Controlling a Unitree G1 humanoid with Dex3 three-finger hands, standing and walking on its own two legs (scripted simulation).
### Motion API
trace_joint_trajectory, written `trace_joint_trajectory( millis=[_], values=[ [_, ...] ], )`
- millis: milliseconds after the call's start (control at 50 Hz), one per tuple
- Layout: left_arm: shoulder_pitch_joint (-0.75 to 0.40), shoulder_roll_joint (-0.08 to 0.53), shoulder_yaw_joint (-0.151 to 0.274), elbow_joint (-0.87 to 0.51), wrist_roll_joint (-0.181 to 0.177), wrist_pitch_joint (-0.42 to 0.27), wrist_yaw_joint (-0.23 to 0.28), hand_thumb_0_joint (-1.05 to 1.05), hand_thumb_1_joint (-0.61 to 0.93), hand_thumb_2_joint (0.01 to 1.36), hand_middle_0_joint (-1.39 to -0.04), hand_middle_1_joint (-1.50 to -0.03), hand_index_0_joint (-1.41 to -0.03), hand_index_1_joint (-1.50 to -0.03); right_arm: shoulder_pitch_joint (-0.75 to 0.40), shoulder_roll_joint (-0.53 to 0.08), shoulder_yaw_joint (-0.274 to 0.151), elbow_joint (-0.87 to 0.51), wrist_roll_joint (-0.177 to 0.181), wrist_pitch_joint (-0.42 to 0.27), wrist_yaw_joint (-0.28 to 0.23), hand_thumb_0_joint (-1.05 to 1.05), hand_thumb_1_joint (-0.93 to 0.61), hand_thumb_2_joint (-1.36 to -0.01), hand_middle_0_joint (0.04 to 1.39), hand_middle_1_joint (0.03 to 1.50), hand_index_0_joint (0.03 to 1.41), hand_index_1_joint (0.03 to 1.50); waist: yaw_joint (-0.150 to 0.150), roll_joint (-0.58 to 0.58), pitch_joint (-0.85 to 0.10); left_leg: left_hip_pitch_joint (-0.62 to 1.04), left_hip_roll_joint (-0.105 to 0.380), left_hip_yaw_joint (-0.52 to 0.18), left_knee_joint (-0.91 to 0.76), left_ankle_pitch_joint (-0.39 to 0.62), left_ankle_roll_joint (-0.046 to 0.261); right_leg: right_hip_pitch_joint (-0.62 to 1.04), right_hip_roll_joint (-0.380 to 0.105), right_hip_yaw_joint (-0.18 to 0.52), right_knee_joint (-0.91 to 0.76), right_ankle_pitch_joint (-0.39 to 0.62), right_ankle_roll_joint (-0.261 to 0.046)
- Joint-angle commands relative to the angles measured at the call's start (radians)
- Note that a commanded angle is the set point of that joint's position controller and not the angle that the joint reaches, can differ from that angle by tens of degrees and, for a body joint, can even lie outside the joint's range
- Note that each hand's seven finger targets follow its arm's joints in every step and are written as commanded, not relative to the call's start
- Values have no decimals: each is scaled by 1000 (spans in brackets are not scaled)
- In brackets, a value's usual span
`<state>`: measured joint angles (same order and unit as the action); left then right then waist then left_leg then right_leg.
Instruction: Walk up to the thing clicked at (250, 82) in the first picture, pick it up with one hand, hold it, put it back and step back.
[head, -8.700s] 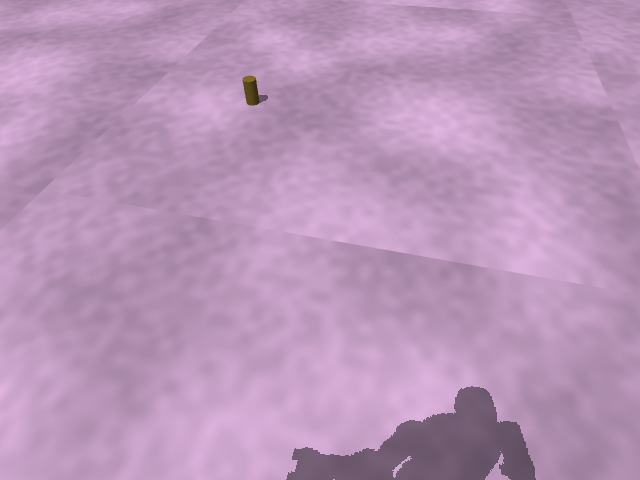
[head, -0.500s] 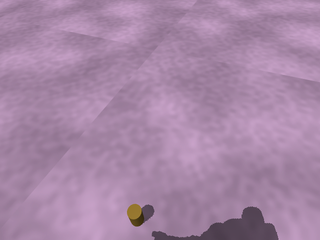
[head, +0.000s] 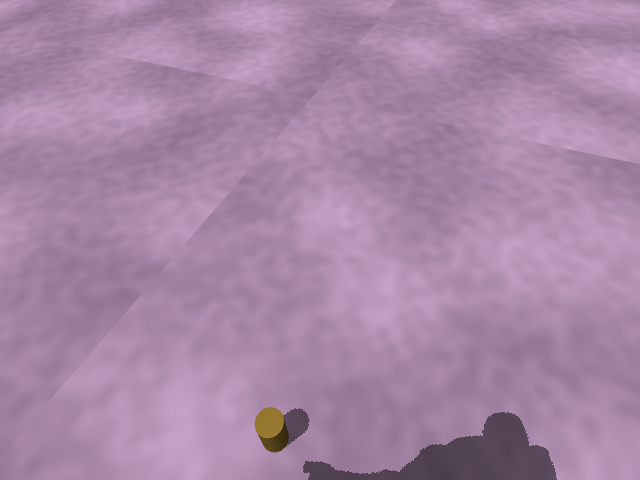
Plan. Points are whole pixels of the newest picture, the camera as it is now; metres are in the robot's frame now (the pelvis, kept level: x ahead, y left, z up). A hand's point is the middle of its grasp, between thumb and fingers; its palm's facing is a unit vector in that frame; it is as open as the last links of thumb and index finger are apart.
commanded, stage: go down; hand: left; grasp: from the side
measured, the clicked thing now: (272, 430) +0.37 +0.18 -0.71
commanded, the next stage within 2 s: none
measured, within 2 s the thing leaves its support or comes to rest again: neither
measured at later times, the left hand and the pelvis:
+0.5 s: hand out of the picture +0.15 +0.27 -0.18, palm faces +0.04 -0.94 -0.33, open 14.8 cm; pelvis -0.01 +0.01 -0.03, yaw +0 degrees
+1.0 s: hand out of the picture +0.12 +0.28 -0.20, palm faces +0.07 -0.95 -0.32, open 17.4 cm; pelvis -0.02 +0.02 -0.09, yaw +1 degrees
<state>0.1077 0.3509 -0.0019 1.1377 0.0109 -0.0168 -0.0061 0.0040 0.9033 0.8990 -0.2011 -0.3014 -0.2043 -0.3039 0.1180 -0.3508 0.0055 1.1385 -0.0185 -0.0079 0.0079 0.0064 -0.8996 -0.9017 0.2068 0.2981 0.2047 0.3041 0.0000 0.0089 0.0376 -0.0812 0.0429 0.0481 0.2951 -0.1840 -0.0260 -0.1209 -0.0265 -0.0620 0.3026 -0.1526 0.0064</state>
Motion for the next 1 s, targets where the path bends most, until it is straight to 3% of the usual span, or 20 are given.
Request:
trace_joint_trajectory(
  millis=[0, 60, 80, 100, 120, 140, 160, 180, 240, 300, 340, 460, 480, 500, 520, 580, 600, 700, 900, 980],
  values=[
    [-39, 216, 42, -58, 1, -17, 12, 0, 900, 900, -200, -300, -200, -301, -41, -215, -41, -63, 4, -21, -14, 0, -900, -900, 200, 300, 200, 300, 2, 3, -76, -7, 112, -93, -44, 124, 37, 39, -128, 114, -34, 140, -21],
    [-41, 212, 41, -60, 2, -16, 14, 0, 820, 820, -155, -220, -120, -221, -48, -215, -42, -64, 5, -22, -16, 0, -980, -926, 211, 300, 206, 300, 4, -4, -83, 3, 115, -94, -39, 137, 35, 40, -127, 108, -32, 147, -20],
    [-392, 46, 50, -411, -55, -100, 30, 0, 740, 740, -75, -140, -40, -141, -8, -43, 2, -341, 76, -69, -39, 0, -1017, -929, 198, 300, 199, 300, -127, 12, 39, -138, -44, 18, 35, 21, 41, -191, 13, 41, 28, 66, -12],
    [-468, 96, 67, -306, -50, -86, 38, 0, 660, 660, -17, -60, -20, -61, 41, -69, -5, -283, 76, -67, -48, 0, -1016, -933, 198, 300, 199, 300, -92, -40, -16, -134, -46, 10, 55, 1, 48, -135, 9, 27, 34, 22, -7],
    [-270, 196, 125, -146, -28, -51, 41, 0, 580, 580, -17, -33, -20, -25, 80, -108, -26, -287, 79, -55, -59, 0, -1011, -932, 198, 300, 199, 300, -58, -53, -10, -165, -45, 15, 74, -3, 45, -133, 17, 17, 47, -6, -11],
    [-238, 227, 152, -100, -9, -36, 31, 0, 500, 500, -19, -40, -26, -27, 90, -105, -38, -303, 70, -51, -59, 0, -1003, -927, 199, 300, 199, 300, -44, -57, -58, -199, -54, 12, 117, 4, 47, -142, 13, 18, 76, -10, -13],
    [-314, 259, 174, -132, 3, -37, 19, 0, 420, 420, -18, -50, -25, -38, 102, -100, -45, -332, 67, -54, -60, 0, -1007, -929, 198, 300, 199, 300, -37, -58, -95, -210, -52, 7, 145, 13, 48, -154, 11, 20, 109, 6, -15],
    [-321, 277, 199, -149, 22, -48, 7, 0, 340, 340, -16, -57, -24, -45, 108, -106, -64, -361, 53, -59, -63, 0, -1005, -928, 198, 300, 199, 300, -24, -43, -188, -204, -50, 4, 171, 33, 44, -130, 8, 25, 151, 37, -15],
    [-71, 228, 236, -108, 56, -4, -15, 0, 178, 178, -40, -74, -47, -61, 150, -88, -86, -417, 37, -67, -50, 0, -968, -916, 199, 300, 200, 300, 27, 13, -272, -275, -65, 2, 238, 104, 33, -114, 5, 28, 230, 104, -26],
    [-83, 208, 235, -204, 58, 44, -16, 0, -1, 116, -62, -72, -69, -58, 131, -75, -87, -482, 45, -74, -52, 0, -935, -905, 199, 300, 200, 300, 16, 46, -260, -283, -65, -5, 235, 104, 28, -136, 11, 25, 221, 86, -29],
    [-74, 186, 236, -218, 56, 81, -25, 0, -148, 78, -73, -62, -76, -53, 118, -72, -88, -512, 46, -80, -47, 0, -933, -904, 199, 300, 199, 300, 2, -10, -226, -324, -56, -13, 270, 77, 32, -196, 20, 15, 246, 51, -26],
    [-52, 184, 267, -386, 51, 97, -35, 0, -432, 24, -93, -66, -89, -65, 132, -67, -94, -586, 40, -117, -43, 0, -903, -897, 199, 300, 199, 300, -15, 6, -285, -423, -39, -28, 403, 25, 32, -322, 26, 6, 378, -14, -28],
    [-77, 175, 254, -450, 48, 93, -38, 0, -452, 16, -98, -80, -99, -75, 135, -62, -94, -589, 39, -126, -45, 0, -912, -898, 199, 300, 199, 300, -21, 13, -287, -439, -37, -28, 423, 12, 31, -353, 26, 9, 402, -25, -26],
    [-24, 202, 284, -441, 51, 99, -35, 0, -478, 12, -101, -79, -99, -76, 140, -65, -95, -598, 39, -132, -48, 0, -910, -897, 199, 300, 199, 300, -17, 29, -312, -448, -37, -29, 445, 24, 31, -355, 23, 11, 426, -13, -27],
    [-73, 164, 244, -537, 45, 94, -43, 0, -500, 8, -101, -79, -100, -76, 141, -59, -97, -608, 38, -139, -48, 0, -916, -899, 199, 300, 199, 300, -33, 38, -310, -458, -31, -36, 455, 12, 29, -394, 25, 11, 443, -27, -29],
    [6, 202, 288, -585, 44, 117, -37, 0, -561, 20, -107, -105, -105, -103, 136, -68, -98, -627, 37, -155, -57, 0, -910, -897, 199, 300, 199, 300, -22, 59, -326, -484, -18, -57, 479, -4, 23, -432, 27, 2, 487, -56, -30],
    [22, 173, 262, -631, 41, 124, -39, 0, -571, 0, -106, -73, -103, -73, 133, -59, -95, -636, 37, -160, -60, 0, -906, -897, 199, 300, 199, 300, -27, 66, -327, -498, -21, -53, 494, -12, 23, -445, 25, 6, 495, -60, -30],
    [95, 167, 265, -746, 30, 188, -41, 0, -611, 0, -104, -65, -98, -68, 113, -51, -85, -663, 36, -182, -80, 0, -898, -895, 200, 300, 199, 300, -34, 72, -320, -555, -22, -59, 542, -79, 26, -508, 24, 8, 529, -119, -26],
    [211, 175, 300, -888, 8, 262, -50, 0, -553, 30, -91, -64, -83, -70, 116, -39, -74, -702, 28, -217, -106, 0, -903, -898, 200, 300, 199, 300, -39, 73, -365, -636, -19, -77, 635, -61, 27, -580, 23, -1, 620, -114, -25],
    [186, 165, 291, -936, 3, 256, -57, 0, -552, 34, -90, -61, -82, -67, 103, -36, -73, -725, 28, -235, -112, 0, -910, -900, 200, 300, 199, 300, -52, 77, -358, -674, -17, -91, 659, -106, 29, -635, 21, 1, 648, -150, -24]
  ],
)
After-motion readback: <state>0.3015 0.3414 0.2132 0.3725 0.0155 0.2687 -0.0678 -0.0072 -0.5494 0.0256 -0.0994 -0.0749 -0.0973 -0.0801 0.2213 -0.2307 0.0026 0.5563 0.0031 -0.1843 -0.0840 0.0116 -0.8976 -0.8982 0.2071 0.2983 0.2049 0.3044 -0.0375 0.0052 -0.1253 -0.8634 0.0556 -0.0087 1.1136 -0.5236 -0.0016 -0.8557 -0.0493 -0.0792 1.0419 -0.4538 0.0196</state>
